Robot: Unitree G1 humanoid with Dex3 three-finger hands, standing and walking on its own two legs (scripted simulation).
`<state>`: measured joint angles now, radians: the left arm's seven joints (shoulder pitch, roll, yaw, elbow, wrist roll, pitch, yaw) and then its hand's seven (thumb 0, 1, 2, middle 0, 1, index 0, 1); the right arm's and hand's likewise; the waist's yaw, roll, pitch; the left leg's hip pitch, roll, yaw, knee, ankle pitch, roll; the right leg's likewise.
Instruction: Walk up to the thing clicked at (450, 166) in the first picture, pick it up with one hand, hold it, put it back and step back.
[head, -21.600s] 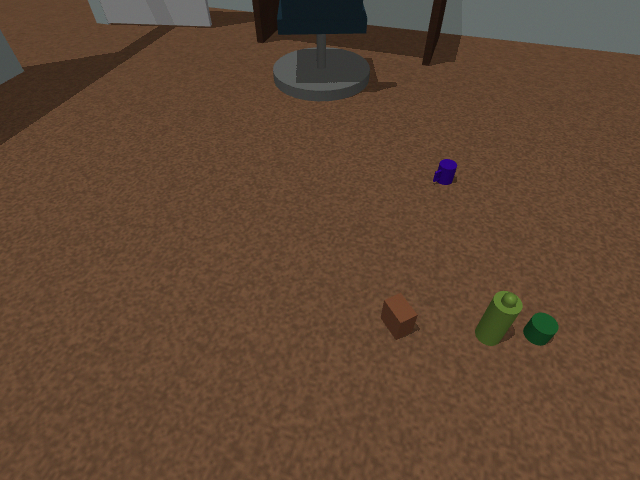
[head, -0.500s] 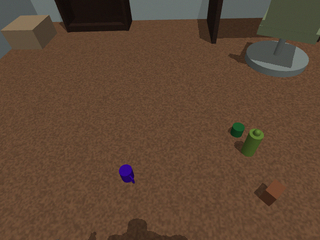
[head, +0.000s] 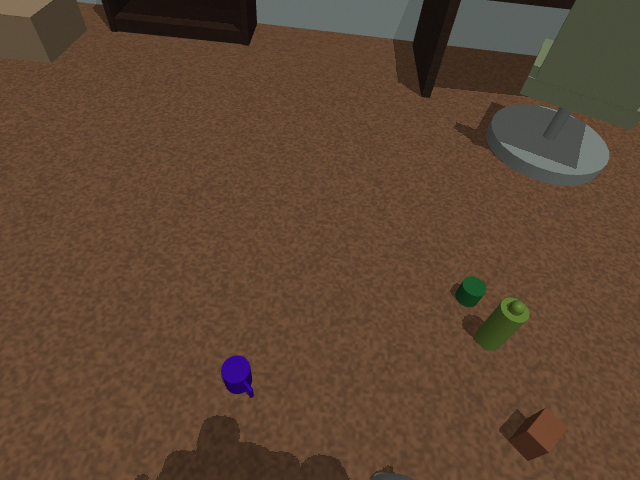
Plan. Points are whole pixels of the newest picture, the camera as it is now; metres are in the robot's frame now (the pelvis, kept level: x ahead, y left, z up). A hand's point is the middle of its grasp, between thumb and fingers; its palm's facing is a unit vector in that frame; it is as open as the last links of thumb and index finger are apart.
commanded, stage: walk up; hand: left
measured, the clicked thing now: (240, 379) +0.50 +0.21 -0.72
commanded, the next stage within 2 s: stand in 1.24 s
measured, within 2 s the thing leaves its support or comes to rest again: neither
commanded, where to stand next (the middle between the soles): +0.12 -0.03 m, yaw +1 degrees
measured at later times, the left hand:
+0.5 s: hand out of the picture +0.14 +0.23 -0.14, palm faces -0.02 -0.94 -0.33, open 7.4 cm
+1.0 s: hand out of the picture +0.11 +0.22 -0.14, palm faces -0.01 -0.95 -0.31, open 7.4 cm
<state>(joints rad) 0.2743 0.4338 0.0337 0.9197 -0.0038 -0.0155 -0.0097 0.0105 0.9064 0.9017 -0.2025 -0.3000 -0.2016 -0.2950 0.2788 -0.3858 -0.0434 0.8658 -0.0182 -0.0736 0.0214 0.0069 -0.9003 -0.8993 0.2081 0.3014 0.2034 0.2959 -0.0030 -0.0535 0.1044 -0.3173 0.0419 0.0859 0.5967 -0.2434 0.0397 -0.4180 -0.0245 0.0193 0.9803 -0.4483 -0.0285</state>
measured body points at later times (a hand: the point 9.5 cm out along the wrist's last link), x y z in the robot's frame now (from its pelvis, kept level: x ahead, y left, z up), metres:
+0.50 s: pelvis +0.03 -0.01 +0.01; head +0.04 -0.02 +0.46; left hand +0.14 +0.28 -0.12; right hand +0.11 -0.31 -0.12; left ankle +0.05 +0.10 -0.73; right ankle +0.05 -0.15 -0.73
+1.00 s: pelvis +0.04 -0.02 +0.02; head +0.04 -0.02 +0.47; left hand +0.11 +0.27 -0.12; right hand +0.11 -0.33 -0.11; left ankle +0.05 +0.10 -0.73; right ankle +0.05 -0.15 -0.73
